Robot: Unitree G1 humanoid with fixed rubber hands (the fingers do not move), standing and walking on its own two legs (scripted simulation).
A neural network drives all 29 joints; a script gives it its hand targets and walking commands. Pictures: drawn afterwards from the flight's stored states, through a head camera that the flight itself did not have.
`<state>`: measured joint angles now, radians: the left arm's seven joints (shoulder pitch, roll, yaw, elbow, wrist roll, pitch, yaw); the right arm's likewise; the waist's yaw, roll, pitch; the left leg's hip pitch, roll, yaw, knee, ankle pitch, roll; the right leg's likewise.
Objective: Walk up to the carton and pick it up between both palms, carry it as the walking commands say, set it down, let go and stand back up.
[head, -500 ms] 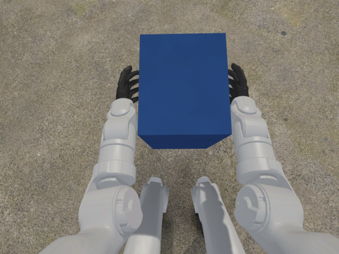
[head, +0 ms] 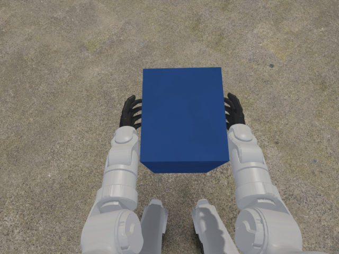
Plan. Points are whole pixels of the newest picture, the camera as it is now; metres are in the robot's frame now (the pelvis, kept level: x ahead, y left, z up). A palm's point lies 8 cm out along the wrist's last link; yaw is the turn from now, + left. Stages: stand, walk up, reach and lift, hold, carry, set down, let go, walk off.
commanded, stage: reach and lift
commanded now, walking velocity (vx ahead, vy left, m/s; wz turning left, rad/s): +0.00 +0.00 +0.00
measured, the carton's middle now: (181, 130) +0.41 +0.00 -0.10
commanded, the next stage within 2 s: none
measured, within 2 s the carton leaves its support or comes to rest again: neither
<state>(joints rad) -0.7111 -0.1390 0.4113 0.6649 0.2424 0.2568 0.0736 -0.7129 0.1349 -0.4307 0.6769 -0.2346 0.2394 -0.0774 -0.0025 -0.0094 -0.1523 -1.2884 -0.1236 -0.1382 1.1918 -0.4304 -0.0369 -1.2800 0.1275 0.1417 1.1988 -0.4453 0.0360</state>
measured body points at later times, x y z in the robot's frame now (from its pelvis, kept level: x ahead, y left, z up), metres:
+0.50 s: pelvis +0.02 +0.00 +0.06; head +0.15 +0.01 +0.49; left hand +0.40 +0.13 +0.01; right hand +0.40 -0.13 +0.01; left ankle +0.06 +0.13 -0.62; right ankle +0.05 -0.13 -0.62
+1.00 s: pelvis +0.03 +0.00 +0.10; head +0.09 +0.00 +0.55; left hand +0.37 +0.13 +0.09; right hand +0.37 -0.13 +0.09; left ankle +0.06 +0.13 -0.62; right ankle +0.05 -0.12 -0.62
